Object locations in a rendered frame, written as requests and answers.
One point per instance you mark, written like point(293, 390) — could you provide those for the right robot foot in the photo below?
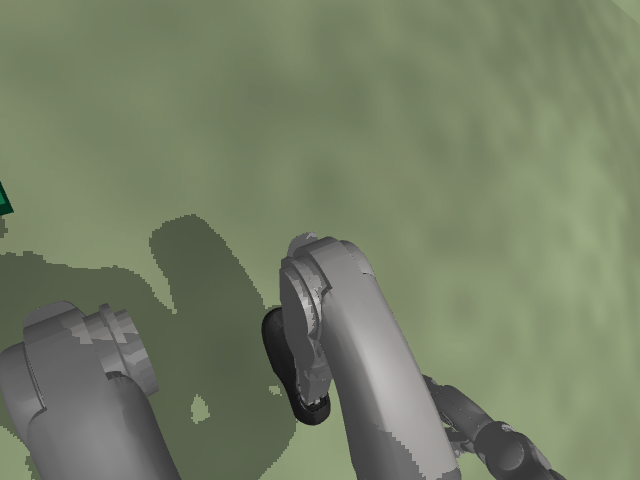
point(282, 362)

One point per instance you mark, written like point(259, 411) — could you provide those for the right robot hand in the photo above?
point(459, 412)

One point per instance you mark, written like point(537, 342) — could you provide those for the right robot arm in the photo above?
point(510, 455)

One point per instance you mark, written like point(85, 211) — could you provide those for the carton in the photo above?
point(5, 206)

